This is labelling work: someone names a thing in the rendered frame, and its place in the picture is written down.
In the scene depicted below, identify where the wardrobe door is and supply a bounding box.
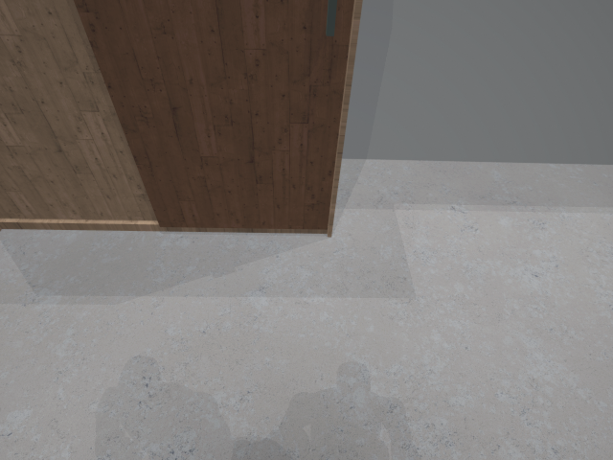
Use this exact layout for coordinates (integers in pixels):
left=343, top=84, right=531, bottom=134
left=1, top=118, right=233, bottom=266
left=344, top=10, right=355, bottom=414
left=74, top=0, right=354, bottom=230
left=0, top=0, right=157, bottom=220

